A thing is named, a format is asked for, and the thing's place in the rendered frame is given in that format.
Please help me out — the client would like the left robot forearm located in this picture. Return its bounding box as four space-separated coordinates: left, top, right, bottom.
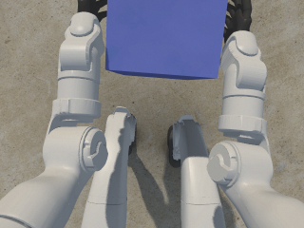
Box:
42 11 105 157

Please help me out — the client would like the robot left hand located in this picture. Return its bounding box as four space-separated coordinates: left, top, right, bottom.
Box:
77 0 107 23

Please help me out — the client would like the left robot upper arm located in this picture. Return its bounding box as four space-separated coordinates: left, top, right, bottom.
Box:
0 126 108 228

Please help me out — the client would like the robot right hand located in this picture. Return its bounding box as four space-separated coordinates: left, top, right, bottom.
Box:
223 0 252 44

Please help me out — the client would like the right robot forearm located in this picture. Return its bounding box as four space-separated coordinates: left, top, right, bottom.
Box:
218 30 272 159

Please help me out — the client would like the right robot foot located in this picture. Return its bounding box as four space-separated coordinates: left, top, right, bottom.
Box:
167 125 181 168

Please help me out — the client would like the carton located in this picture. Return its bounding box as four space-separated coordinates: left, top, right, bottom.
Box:
105 0 228 80

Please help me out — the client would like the robot right thigh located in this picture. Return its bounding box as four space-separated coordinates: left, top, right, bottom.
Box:
172 119 226 228

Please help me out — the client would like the right robot upper arm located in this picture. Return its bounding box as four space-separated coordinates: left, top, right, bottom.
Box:
206 141 304 228

